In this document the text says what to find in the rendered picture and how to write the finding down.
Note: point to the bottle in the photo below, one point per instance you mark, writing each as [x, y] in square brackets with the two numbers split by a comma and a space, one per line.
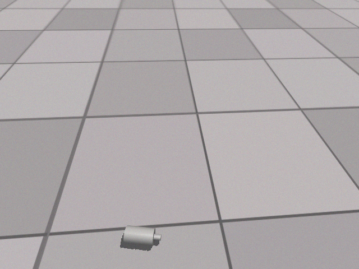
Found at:
[140, 235]

